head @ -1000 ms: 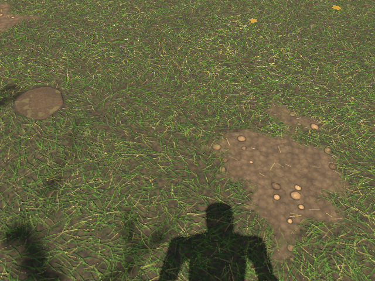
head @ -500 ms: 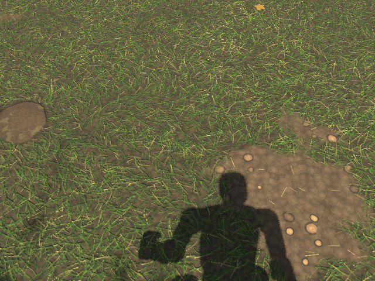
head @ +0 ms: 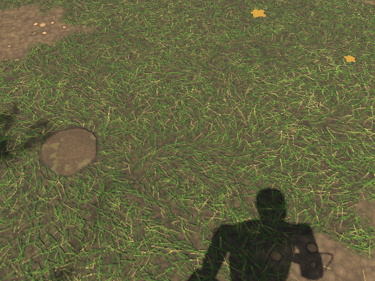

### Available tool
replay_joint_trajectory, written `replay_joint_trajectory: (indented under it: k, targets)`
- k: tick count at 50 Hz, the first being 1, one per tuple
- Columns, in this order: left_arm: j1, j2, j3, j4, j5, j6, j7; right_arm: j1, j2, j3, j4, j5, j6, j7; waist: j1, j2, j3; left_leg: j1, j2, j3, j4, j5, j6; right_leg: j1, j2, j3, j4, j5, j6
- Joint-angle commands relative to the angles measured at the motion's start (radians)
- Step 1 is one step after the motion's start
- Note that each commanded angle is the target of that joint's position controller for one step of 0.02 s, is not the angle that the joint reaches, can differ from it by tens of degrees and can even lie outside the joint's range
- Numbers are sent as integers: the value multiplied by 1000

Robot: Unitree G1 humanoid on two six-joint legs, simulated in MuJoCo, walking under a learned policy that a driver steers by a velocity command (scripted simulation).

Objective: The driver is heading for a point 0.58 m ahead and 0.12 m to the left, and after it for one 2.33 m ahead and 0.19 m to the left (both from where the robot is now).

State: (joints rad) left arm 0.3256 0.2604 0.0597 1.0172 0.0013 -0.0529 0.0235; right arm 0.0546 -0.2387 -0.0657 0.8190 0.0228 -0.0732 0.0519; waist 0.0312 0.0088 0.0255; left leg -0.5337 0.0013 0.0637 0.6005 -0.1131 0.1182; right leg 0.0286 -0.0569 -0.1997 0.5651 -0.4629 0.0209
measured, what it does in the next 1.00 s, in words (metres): walks ahead, turning left: right foot, then left foot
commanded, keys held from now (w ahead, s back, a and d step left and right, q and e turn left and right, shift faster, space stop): w+q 0.62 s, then q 0.10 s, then e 0.28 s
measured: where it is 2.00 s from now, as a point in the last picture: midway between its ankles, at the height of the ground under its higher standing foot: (175, 261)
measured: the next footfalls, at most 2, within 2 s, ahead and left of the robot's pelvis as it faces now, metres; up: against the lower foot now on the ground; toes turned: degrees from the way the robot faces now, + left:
right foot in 0.46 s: +0.47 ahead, -0.08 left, +0.00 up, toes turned +19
left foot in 0.92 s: +0.56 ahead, +0.24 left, +0.00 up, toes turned +26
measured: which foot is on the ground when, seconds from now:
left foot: down 0.00-0.46, up 0.48-0.90, down 0.92-1.00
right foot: down 0.00-0.00, up 0.02-0.44, down 0.46-0.94, up 0.96-1.00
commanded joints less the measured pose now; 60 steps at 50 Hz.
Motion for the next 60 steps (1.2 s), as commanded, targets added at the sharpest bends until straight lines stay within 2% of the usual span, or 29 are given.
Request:
replay_joint_trajectory:
  k: [1, 2, 3, 4, 5, 8, 14, 19, 22, 23, 24, 25, 26, 27, 28, 29, 31, 35, 40, 43, 45, 46, 47, 48, 49, 50, 53, 55, 60]
  targets:
    - [35, 43, -20, -132, 6, -69, -18, 381, -305, -89, 6, -2, -1, -18, -119, 217, -424, 966, 366, -925, -282, -139, 335, -739, 125, 212, 842, -105, -7]
    - [-77, 127, 4, -158, -35, -103, -32, 367, -230, -68, 6, -13, -4, -20, -153, 147, -336, 928, 324, -797, -302, -141, 263, -855, 53, 306, 877, -50, -41]
    - [-132, 131, 3, -175, -46, -118, -34, 304, -183, -57, -8, -11, -8, -24, -134, 89, -224, 790, 282, -636, -300, -75, 219, -868, 5, 289, 819, 38, -61]
    - [-143, 127, 8, -169, -28, -118, -26, 222, -152, -46, -31, -12, -9, -23, -85, -3, -148, 615, 240, -521, -315, 22, 192, -807, -36, 281, 723, 101, -58]
    - [-136, 138, 20, -165, -10, -104, -18, 168, -123, -36, -51, -18, -11, -25, -44, -8, -109, 483, 206, -444, -338, 102, 174, -722, -66, 281, 641, 135, -51]
    - [-123, 102, 23, -186, 8, -64, -12, 161, -149, -40, -67, -16, -13, -38, -2, 19, -74, 322, 164, -366, -386, 203, 183, -635, -68, 262, 504, 186, -6]
    - [-344, 59, 8, -267, 5, -63, -17, 257, -185, -52, -59, -3, -2, -67, -76, 68, -25, 260, 84, -284, -378, 102, 109, -579, 18, 234, 46, 543, 28]
    - [-405, 111, 18, -312, -10, -81, -37, 308, -176, -52, -47, 3, 10, -73, -90, 92, -26, 377, 138, -407, -277, 25, 84, -536, 42, 274, -86, 513, 4]
    - [-282, 150, 37, -287, -9, -99, -40, 281, -165, -49, -69, -4, 22, -79, -16, 124, -68, 407, 122, -454, -145, 108, 52, -367, 54, 251, -142, 413, -43]
    - [-158, 188, 52, -267, 7, -105, -36, 267, -124, -33, -87, -10, 19, -74, 43, 96, -169, 343, 66, -409, 25, 122, 20, -155, -16, 301, -120, 411, -89]
    - [8, 250, 65, -253, 12, -99, -28, 288, -72, -13, -111, -30, 17, -74, 90, -49, -321, 189, -23, -295, 321, -118, -26, 118, -198, 496, -103, 372, -141]
    - [52, 307, 80, -215, 14, -84, -36, 449, -44, -3, -141, 13, 4, -69, -3, -433, -389, -176, -104, -226, 608, -517, -72, 360, -392, 993, -223, 140, -303]
    - [2, 185, 54, -251, -5, -80, -38, 417, -163, -23, -104, 24, 6, -74, 29, -250, -288, -274, -19, -264, 719, -455, -83, 289, -364, 969, -260, -43, -269]
    - [-44, 127, 38, -263, -8, -73, -33, 302, -206, -35, -121, 14, 13, -72, 55, -139, -168, -289, 15, -232, 727, -353, -86, 158, -318, 776, -266, -5, -218]
    - [-95, 119, 31, -269, 3, -66, -33, 254, -189, -35, -132, 4, 19, -74, 32, -64, -103, -240, 53, -207, 699, -280, -91, 23, -274, 653, -288, 129, -197]
    - [-123, 102, 26, -262, 8, -62, -32, 223, -172, -38, -145, -6, 20, -71, 14, -66, -52, -219, 79, -206, 648, -237, -92, -65, -238, 568, -311, 224, -194]
    - [-131, 94, 24, -249, 12, -67, -30, 240, -130, -35, -156, 8, 30, -60, -14, -111, -37, -156, 114, -187, 597, -201, -92, -142, -201, 442, -361, 317, -189]
    - [-149, 150, 44, -234, 8, -67, -22, 199, -96, -27, -207, -5, 47, -63, -39, -88, -25, -172, 106, -141, 441, -131, -132, -156, -207, 247, -346, 849, -218]
    - [-100, 160, 38, -198, -12, -35, -15, 86, -45, -3, -235, -16, 33, -36, 4, -86, -67, 28, 46, -64, 94, 110, -117, -166, -146, 126, -315, 889, -197]
    - [-82, 189, 39, -175, -36, -23, -26, 53, -83, -14, -247, -26, 21, -27, -5, -103, -70, 82, 17, -60, -38, 77, -87, -93, -171, 187, -234, 878, -181]
    - [-94, 183, 34, -168, -44, -20, -28, 148, -131, -35, -209, -39, 12, -35, -67, -88, -114, 270, -15, -41, -201, 219, -50, -101, -128, 198, -97, 863, -133]
    - [-62, 147, 21, -170, -24, -27, -29, 211, -206, -54, -197, -53, 9, -48, -81, -35, -183, 457, 83, -113, -170, 593, -14, -191, -67, 172, 33, 698, -79]
    - [-2, 62, -12, -187, 8, -37, -37, 272, -254, -54, -210, -96, 18, -66, -78, 139, -326, 779, 357, -352, -54, 1055, 133, -464, 20, 146, 315, 177, -4]
    - [65, 52, -23, -169, -3, -27, -42, 263, -200, -32, -220, -82, 32, -67, -68, 232, -471, 817, 477, -468, -44, 1166, 253, -511, 45, 275, 513, -302, 24]
    - [46, 150, 6, -169, -37, -8, -43, 235, -189, -33, -216, -51, 47, -58, -80, 177, -442, 733, 441, -415, -101, 889, 260, -568, 17, 292, 602, -302, 35]
    - [-26, 169, 16, -186, -45, 12, -35, 185, -181, -32, -215, -35, 53, -57, -72, 130, -327, 643, 382, -361, -156, 634, 210, -641, -5, 256, 632, -256, 38]
    - [-12, 126, 23, -177, -20, 86, 6, 31, -156, -26, -203, -42, 57, -66, 6, 134, -134, 262, 281, -185, -305, 220, 119, -519, -16, 215, 572, -64, 81]
    - [3, 105, 25, -192, -13, 102, 16, -1, -151, -30, -195, -54, 53, -74, 22, 143, -119, 185, 274, -120, -336, 131, 120, -462, -11, 189, 532, 5, 78]
    - [-89, 101, 23, -263, -7, 104, -4, -1, -167, -41, -156, -40, 57, -97, -7, 141, -143, 244, 324, -83, -328, 68, 117, -412, -33, 176, 322, 106, 28]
